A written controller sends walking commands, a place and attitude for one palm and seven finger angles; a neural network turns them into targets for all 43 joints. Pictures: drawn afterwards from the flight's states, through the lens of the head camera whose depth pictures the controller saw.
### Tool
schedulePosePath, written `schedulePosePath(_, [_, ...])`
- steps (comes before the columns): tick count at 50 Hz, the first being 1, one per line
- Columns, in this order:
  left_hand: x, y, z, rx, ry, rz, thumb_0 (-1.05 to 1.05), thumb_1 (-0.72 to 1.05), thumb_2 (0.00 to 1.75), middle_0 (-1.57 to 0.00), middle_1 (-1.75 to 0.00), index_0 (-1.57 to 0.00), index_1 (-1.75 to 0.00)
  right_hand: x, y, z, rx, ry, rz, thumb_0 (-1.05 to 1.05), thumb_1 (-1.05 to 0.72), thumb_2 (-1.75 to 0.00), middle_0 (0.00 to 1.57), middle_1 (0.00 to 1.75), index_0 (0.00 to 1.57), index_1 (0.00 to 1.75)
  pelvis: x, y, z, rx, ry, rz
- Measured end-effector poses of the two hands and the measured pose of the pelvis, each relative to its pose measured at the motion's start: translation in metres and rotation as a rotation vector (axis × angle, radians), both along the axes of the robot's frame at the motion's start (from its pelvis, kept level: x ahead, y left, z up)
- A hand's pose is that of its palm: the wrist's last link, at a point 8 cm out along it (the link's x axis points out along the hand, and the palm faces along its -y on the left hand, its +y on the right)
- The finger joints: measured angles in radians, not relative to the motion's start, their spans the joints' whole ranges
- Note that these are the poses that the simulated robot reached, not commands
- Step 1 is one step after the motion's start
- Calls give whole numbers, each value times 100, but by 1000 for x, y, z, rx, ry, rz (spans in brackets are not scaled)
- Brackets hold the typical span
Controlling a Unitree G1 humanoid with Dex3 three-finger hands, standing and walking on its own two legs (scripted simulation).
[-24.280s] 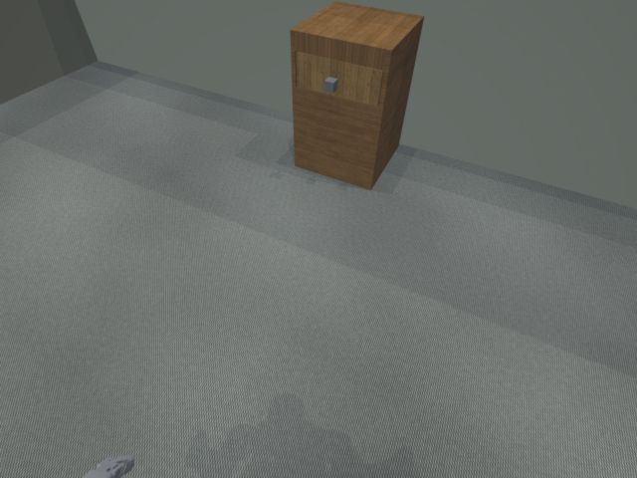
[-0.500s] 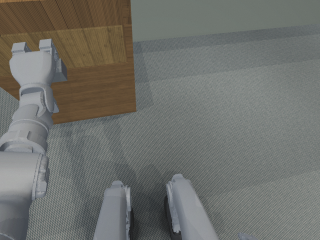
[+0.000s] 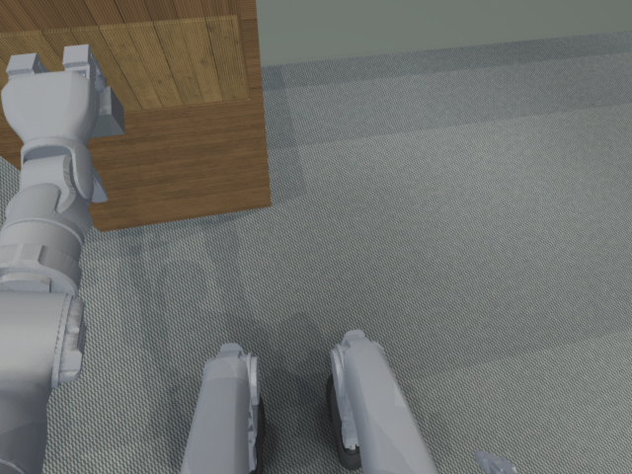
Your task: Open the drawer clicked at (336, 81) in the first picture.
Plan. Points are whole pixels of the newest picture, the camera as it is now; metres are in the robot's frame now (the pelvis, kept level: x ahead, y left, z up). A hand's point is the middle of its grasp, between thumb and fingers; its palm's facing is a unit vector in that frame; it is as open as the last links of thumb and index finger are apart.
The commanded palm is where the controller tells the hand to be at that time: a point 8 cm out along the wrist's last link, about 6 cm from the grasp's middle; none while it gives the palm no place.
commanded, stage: lower the fingers behind the handle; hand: left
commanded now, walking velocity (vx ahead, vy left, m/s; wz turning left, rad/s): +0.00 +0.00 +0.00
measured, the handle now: (100, 100) +0.60 +0.26 -0.03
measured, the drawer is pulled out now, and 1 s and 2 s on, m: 0.00 0.00 0.00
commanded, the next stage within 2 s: lift the fingers back up to retry in 0.08 s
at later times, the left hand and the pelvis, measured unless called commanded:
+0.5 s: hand (73, 131) +0.53 +0.27 +0.00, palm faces -0.06 -0.01 -1.00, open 13.9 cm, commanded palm +0.52 +0.25 +0.05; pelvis +0.02 +0.01 +0.03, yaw -1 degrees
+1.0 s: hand (55, 116) +0.53 +0.27 +0.03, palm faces -0.08 -0.07 -0.99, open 13.9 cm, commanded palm +0.52 +0.25 +0.09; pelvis +0.06 +0.02 +0.09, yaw +0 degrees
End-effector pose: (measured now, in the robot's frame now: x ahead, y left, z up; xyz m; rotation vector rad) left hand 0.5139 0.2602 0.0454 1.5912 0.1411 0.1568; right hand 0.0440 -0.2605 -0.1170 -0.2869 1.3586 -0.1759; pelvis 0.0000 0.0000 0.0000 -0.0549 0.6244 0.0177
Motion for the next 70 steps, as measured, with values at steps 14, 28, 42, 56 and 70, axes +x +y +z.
schedulePosePath(14, [5,3,2,-11,-4,-22,0,-49,30,-32,-120,-29,-141,2,-2,4,-21,4,-1,1,-90,-90,20,30,20,30,5,1,0,-7,5,0])
schedulePosePath(28, [-2,6,15,-51,81,-14,0,-49,30,-32,-120,-28,-124,6,8,42,-3,35,-42,1,-90,-90,20,30,20,30,22,6,41,-8,-22,-5])
schedulePosePath(42, [-1,22,47,-59,80,-13,0,-49,30,-31,-120,-31,-120,32,5,87,-30,54,-32,1,-90,-90,20,30,20,30,47,13,81,-17,-61,7])
schedulePosePath(56, [-6,10,44,-75,19,-70,0,-49,30,-31,-120,-31,-120,50,7,92,-26,34,-16,0,-90,-90,20,30,20,30,54,16,87,-18,-68,5])
schedulePosePath(70, [-9,13,46,-61,89,-21,0,-49,30,-31,-120,-31,-120,35,10,89,-2,45,-27,1,-90,-90,20,30,20,30,48,11,87,-11,-78,10])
